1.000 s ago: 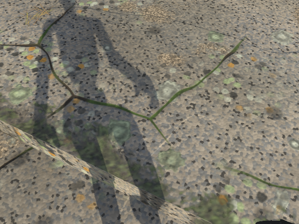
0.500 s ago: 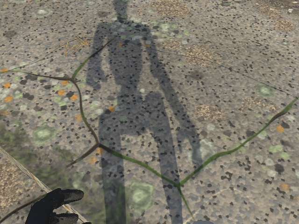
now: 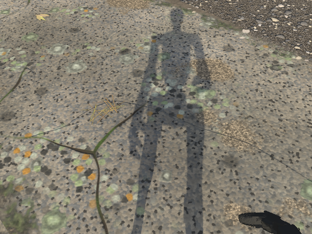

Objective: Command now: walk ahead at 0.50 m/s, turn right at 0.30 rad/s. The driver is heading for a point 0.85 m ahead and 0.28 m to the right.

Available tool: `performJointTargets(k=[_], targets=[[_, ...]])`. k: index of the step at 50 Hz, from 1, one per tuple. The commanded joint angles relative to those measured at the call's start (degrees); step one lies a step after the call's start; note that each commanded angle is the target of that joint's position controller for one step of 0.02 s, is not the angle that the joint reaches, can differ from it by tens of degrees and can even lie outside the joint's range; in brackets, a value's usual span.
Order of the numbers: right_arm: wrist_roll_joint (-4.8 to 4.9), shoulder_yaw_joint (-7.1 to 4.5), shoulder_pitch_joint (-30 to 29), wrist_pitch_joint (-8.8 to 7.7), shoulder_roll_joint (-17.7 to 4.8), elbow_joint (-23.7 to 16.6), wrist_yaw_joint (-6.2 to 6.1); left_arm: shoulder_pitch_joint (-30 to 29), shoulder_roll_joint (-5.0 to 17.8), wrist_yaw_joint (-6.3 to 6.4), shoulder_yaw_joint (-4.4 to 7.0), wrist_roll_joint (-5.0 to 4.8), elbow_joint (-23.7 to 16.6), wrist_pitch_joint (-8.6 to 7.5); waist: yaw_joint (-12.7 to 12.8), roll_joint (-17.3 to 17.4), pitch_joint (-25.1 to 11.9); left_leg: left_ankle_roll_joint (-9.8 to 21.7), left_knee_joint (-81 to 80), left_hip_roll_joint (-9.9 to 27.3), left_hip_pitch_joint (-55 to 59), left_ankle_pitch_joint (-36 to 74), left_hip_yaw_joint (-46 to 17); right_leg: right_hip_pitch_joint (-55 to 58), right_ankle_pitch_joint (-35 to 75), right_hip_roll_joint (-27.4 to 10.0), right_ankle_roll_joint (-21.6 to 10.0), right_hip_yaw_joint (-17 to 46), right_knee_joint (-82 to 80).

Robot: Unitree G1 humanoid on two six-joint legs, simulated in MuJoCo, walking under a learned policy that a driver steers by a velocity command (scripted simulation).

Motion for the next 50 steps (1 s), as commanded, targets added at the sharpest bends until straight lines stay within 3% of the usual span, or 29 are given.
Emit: performJointTargets(k=[1,4,7,9,10,11,12,13,14,15,16,17,19,22,24,25,26,31,33,34,35,36,37,38,39,41,44,47,50], targets=[[-0.55,-0.61,-9.2,-0.24,-2.2,-6.0,0.58,4.9,5.7,-0.29,0.44,-0.78,-2.3,-1.73,-0.9,-4.9,2.6,-3.1,-12.5,0.2,7.4,3.0,7.5,1.4,33.2,-9.1,-2.2,11.2,-11.7],[-0.33,-1.55,-15.6,1.2,-2.8,-8.1,1.09,7.4,8.4,-1.7,1.56,-2.03,-1.9,-1.09,-0.7,-5.0,6.7,-3.5,-26.7,-0.8,14.9,2.5,8.6,4.9,37.0,-11.5,-2.1,12.8,-13.4],[0.64,-3.44,-16.5,1.13,-5.7,-9.1,0.16,8.0,11.7,-2.13,2.82,-2.4,-0.9,-1.06,-3.9,-5.8,6.9,-2.0,-35.8,-3.7,24.7,-3.4,10.5,9.1,59.0,-13.4,0.0,13.0,-8.2],[2.42,-5.05,-2.6,0.04,-9.2,-4.4,-1.85,3.3,14.6,-1.84,4.24,-2.1,-1.9,-0.99,-10.1,-5.2,2.3,1.8,-38.1,-2.8,41.1,0.5,8.4,5.5,75.1,-13.9,5.0,13.4,1.5],[3.08,-5.48,15.6,-0.78,-10.3,0.2,-3.12,-0.3,12.1,-1.81,3.43,-1.49,-4.1,-1.41,-16.0,-3.2,-10.5,8.0,-31.1,3.0,66.2,6.2,5.2,-3.6,72.4,-11.7,8.2,13.0,14.3],[1.44,-6.02,27.1,-1.2,-12.6,4.0,-2.75,11.2,1.2,-1.07,0.49,-0.17,-3.7,-2.2,-12.5,15.6,-26.2,24.5,-26.8,19.0,95.4,30.0,-12.1,-20.9,24.5,-1.6,12.7,10.2,39.1],[-0.19,-5.25,34.6,-1.16,-9.3,6.0,-2.73,6.7,2.8,-2.25,0.32,-1.56,-5.0,-2.29,-16.5,13.1,-28.6,27.7,-39.3,27.3,99.4,7.7,-33.2,-37.1,-11.2,2.5,13.2,9.8,56.1],[-0.79,-6.33,29.0,-1.36,-9.6,6.6,-3.89,-4.7,7.1,-2.46,2.36,-3.47,-6.8,-1.51,-16.4,5.8,-8.0,18.4,-46.1,23.8,80.0,-8.2,-28.1,-43.7,-3.5,-2.0,8.2,9.3,61.6],[0.39,-5.61,17.9,-1.29,-7.1,5.6,-3.91,-7.5,7.5,-1.21,2.38,-2.8,-6.8,-1.17,-12.1,2.7,1.8,14.7,-51.0,22.2,60.6,-15.2,-18.5,-41.9,3.7,-6.8,5.6,8.1,57.8],[1.2,-3.7,12.2,-0.97,-1.3,4.9,-3.85,-5.2,6.8,-0.15,2.31,-0.86,-5.5,-0.41,-7.5,1.2,-1.3,14.0,-54.8,20.1,53.2,-10.1,-12.7,-34.0,6.2,-9.8,4.4,8.4,49.9],[1.38,-2.75,10.2,-0.8,1.7,5.1,-3.88,-7.0,4.3,0.03,1.36,0.85,-6.3,0.23,-5.7,2.4,-1.1,13.5,-56.9,18.7,48.9,-5.6,-9.2,-29.9,5.2,-11.6,4.2,7.7,46.5],[1.78,-2.9,8.8,-0.83,2.2,5.2,-4.12,-8.7,2.0,-0.18,0.9,1.15,-6.8,0.88,-4.2,2.6,-0.9,12.9,-59.2,17.9,45.8,-5.2,-6.1,-27.2,1.5,-12.4,4.6,6.3,43.8],[1.54,-4.33,9.1,-2.02,-0.9,6.3,-4.64,-11.4,0.5,-1.04,0.38,-0.96,-7.6,1.41,-3.7,2.1,-0.2,12.1,-61.7,15.4,43.8,-5.3,1.3,-27.5,2.6,-13.0,5.5,3.7,39.2],[-1.33,-5.32,12.3,-2.99,-4.0,8.0,-3.98,-15.4,1.5,-2.9,0.19,-1.53,-7.9,1.47,-4.2,0.7,2.2,10.6,-62.9,13.4,41.4,1.8,11.2,-26.0,17.8,-13.0,4.7,0.7,27.3],[-1.48,-5.28,14.9,-3.07,-5.1,9.6,-3.45,-19.4,2.8,-3.53,0.29,-2.09,-8.9,1.99,-4.7,1.5,3.8,9.4,-63.1,13.4,41.9,5.7,14.6,-23.6,22.0,-12.3,3.8,0.1,20.8],[3.53,-7.49,17.3,-2.11,-12.5,10.9,-4.08,-24.7,4.5,-0.03,1.36,-9.51,-12.1,2.69,-5.5,0.9,6.8,5.7,-61.9,12.6,42.5,-0.7,15.5,-24.1,25.6,-12.0,4.3,1.5,20.2],[4.26,-7.41,18.4,-1.57,-12.2,11.7,-4.57,-26.5,5.2,1.14,1.1,-9.65,-13.1,2.92,-5.7,1.4,7.4,5.0,-62.4,13.7,45.5,-3.7,15.5,-26.3,25.8,-11.8,4.3,1.9,17.4],[3.61,-8.15,20.9,0.77,-11.0,12.9,-4.97,-32.6,6.7,0.54,2.49,-6.91,-17.0,4.26,-6.6,2.5,8.8,2.8,-55.1,16.6,58.9,8.2,18.4,-26.9,15.6,-9.3,1.4,-2.7,10.4],[3.97,-8.87,19.8,1.83,-13.0,11.9,-5.54,-25.9,8.8,0.13,4.14,-6.7,-16.3,4.42,-2.4,3.7,4.0,1.2,-41.4,15.6,59.8,28.7,20.8,-15.7,10.9,-4.2,-0.7,-7.0,8.3],[3.75,-8.64,20.3,2.24,-12.6,11.2,-5.89,-16.9,12.4,0.43,6.2,-6.73,-13.8,4.49,1.4,2.6,-0.9,-0.6,-28.9,13.1,55.2,30.2,21.8,-2.1,13.0,-1.3,-2.7,-7.0,5.5],[2.19,-7.92,20.6,1.79,-11.2,9.0,-6.18,-7.4,19.1,1.69,8.47,-6.52,-12.4,4.93,3.9,-5.5,-7.4,-3.8,-8.8,10.1,38.6,9.6,22.2,16.9,18.8,-11.7,-7.1,10.2,5.5],[1.87,-5.35,23.1,-0.35,-4.2,5.5,-5.17,-8.8,23.1,1.95,8.7,-7.28,-13.7,4.7,-1.3,-17.2,-14.9,-7.5,12.9,-2.3,16.1,-35.2,13.7,33.7,9.3,-24.4,-18.8,42.6,-5.3],[3.98,-6.28,17.2,-2.92,-8.4,4.7,-4.13,-6.2,19.3,2.18,7.73,-6.4,-14.1,4.76,2.3,-9.3,-17.5,-5.9,16.3,-0.4,9.9,-34.9,2.6,35.1,8.5,-23.9,-16.6,44.5,-9.9],[5.56,-6.37,13.0,-3.93,-9.2,3.1,-3.97,-7.7,16.2,2.66,7.16,-5.8,-14.0,4.3,1.9,-8.2,-11.5,-4.6,15.3,2.0,6.3,-30.5,2.9,30.4,12.7,-21.8,-14.1,35.6,-8.8],[4.54,-6.25,12.1,-4.19,-9.1,3.0,-4.55,-12.3,14.4,2.77,6.66,-6.05,-15.0,3.89,-1.1,-2.9,-6.8,-4.2,10.1,4.7,8.9,-26.2,2.7,20.6,19.2,-19.6,-12.3,28.9,-8.9],[2.55,-7.2,12.1,-3.05,-10.5,2.7,-5.04,-18.8,11.4,3.01,5.86,-5.53,-17.4,3.51,-5.6,-1.8,-3.0,-4.6,3.1,7.5,18.1,-24.2,2.4,5.4,25.6,-17.0,-11.3,22.3,-11.1],[2.11,-6.83,10.5,-1.25,-8.2,1.0,-4.86,-18.6,12.7,3.51,6.31,-5.55,-18.1,3.06,-7.3,-1.0,0.0,-5.8,-7.2,7.1,21.6,-22.4,3.7,-3.7,29.0,-15.2,-11.5,18.5,-13.6],[1.8,-5.48,3.0,-1.09,-5.6,-1.2,-4.48,-16.1,14.6,4.25,7.17,-6.45,-17.7,3.39,-4.9,-2.1,1.7,-6.4,-23.1,4.2,26.0,-9.5,5.0,-8.2,25.9,-11.2,-8.7,13.4,-13.3],[3.14,-5.53,-1.8,-1.25,-6.8,-2.3,-3.8,-12.3,14.6,4.21,7.33,-6.94,-17.0,3.84,-2.4,-4.5,1.8,-6.6,-32.7,1.0,30.3,-2.1,4.7,-7.1,19.3,-11.1,-7.2,15.0,-11.8]])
